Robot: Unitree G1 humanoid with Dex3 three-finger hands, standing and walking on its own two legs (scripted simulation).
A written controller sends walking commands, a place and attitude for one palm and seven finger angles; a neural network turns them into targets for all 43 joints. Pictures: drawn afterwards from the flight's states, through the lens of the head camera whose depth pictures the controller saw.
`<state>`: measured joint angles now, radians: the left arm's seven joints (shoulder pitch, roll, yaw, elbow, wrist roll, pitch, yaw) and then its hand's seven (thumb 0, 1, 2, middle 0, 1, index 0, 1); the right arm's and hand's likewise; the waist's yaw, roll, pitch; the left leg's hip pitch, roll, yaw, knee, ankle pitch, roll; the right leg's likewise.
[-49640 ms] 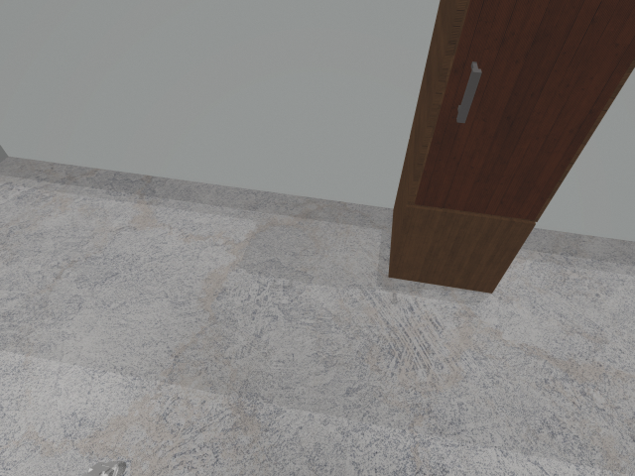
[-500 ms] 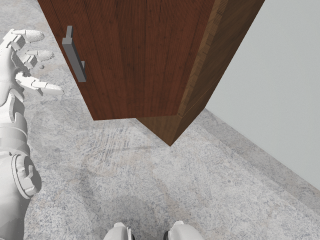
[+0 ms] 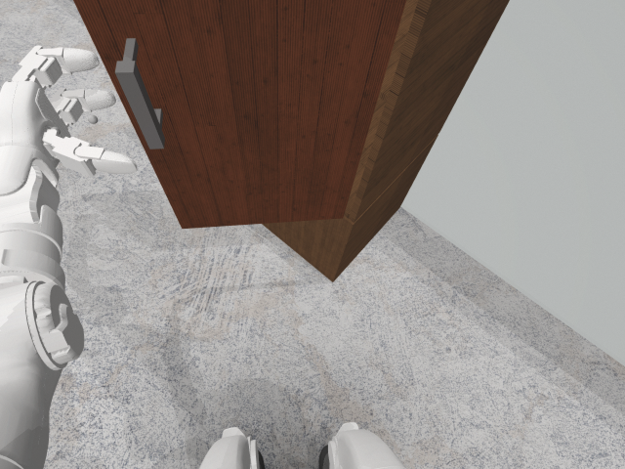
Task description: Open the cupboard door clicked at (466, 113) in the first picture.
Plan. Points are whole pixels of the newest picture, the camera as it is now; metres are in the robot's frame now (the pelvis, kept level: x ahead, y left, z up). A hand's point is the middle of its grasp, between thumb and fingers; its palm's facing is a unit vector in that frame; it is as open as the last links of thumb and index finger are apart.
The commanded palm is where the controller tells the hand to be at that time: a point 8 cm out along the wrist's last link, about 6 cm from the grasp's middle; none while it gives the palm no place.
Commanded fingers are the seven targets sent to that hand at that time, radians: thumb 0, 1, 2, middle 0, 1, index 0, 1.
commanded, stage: slide the fingers in behind the handle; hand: left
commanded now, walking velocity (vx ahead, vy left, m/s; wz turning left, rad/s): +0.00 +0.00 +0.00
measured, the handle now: (144, 97) +0.56 +0.17 +0.10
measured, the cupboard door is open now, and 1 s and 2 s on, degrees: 47 47 47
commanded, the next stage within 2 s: close the thumb around the handle in 1.68 s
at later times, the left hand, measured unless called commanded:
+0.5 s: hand (100, 119) +0.52 +0.21 +0.10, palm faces +0.01 -1.00 +0.01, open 14.0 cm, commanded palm +0.49 +0.25 +0.10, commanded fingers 0.00 -0.50 0.30 -0.30 -1.20 -0.30 -1.20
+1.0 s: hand (127, 123) +0.51 +0.18 +0.11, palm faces +0.00 -1.00 +0.01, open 14.0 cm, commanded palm +0.48 +0.21 +0.10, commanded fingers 0.00 -0.50 0.30 -0.30 -1.20 -0.30 -1.20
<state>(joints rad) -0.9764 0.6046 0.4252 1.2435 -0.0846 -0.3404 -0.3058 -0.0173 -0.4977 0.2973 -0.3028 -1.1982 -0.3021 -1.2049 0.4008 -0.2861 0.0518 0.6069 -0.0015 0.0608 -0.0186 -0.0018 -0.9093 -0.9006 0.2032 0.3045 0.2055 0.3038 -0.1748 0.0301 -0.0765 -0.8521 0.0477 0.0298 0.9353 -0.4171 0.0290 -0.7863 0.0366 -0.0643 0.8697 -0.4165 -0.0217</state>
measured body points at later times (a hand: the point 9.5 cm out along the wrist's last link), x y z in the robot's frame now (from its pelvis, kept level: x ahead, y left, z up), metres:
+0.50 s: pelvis +0.01 +0.00 +0.00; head +0.13 +0.03 +0.44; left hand +0.51 +0.26 +0.10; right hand -0.01 -0.26 -0.10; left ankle +0.01 +0.10 -0.69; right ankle -0.01 -0.11 -0.69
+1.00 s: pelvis +0.00 +0.01 +0.00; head +0.11 +0.03 +0.44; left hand +0.50 +0.23 +0.11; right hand +0.01 -0.25 -0.11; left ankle +0.01 +0.10 -0.69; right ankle -0.01 -0.11 -0.69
